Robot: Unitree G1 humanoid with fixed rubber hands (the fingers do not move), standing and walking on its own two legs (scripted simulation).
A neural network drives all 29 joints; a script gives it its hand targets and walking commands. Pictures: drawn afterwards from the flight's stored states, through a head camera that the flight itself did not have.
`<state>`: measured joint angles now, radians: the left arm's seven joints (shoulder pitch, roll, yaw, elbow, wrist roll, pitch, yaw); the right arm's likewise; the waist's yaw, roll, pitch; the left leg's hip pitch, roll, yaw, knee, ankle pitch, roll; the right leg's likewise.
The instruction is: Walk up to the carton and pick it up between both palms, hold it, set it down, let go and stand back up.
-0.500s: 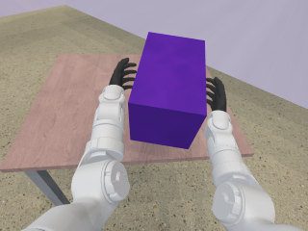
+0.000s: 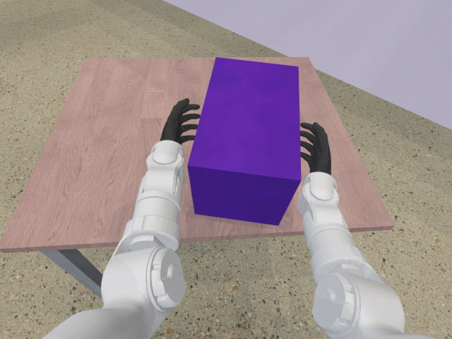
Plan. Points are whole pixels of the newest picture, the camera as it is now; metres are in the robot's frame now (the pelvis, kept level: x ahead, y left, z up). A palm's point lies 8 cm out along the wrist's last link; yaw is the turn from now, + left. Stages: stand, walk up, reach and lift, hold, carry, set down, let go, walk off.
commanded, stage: set down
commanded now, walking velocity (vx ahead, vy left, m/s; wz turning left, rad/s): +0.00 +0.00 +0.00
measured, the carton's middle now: (246, 140) +0.49 +0.03 +0.05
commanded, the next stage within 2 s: none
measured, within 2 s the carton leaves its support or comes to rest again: rests again in 1.60 s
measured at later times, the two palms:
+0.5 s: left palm (163, 141) +0.42 +0.18 +0.11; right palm (310, 164) +0.41 -0.09 +0.10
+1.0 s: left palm (165, 140) +0.45 +0.19 +0.08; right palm (300, 170) +0.42 -0.08 +0.06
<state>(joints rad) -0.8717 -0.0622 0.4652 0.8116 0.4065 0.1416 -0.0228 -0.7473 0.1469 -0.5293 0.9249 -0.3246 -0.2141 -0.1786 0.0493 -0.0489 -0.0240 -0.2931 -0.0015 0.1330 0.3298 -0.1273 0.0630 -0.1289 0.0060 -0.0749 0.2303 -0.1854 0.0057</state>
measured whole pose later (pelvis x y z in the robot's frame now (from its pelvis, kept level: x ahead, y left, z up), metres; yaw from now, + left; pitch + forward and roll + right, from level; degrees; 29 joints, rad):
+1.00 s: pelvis +0.00 +0.01 +0.00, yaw +0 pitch +12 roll -2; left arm -1.05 0.03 0.61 1.10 0.48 0.02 -0.06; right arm -0.83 0.25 -0.80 0.84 -0.59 -0.12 -0.11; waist 0.07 -0.05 -0.06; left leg -0.44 -0.01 0.14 0.34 -0.11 0.08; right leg -0.29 0.00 -0.07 0.26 -0.18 0.01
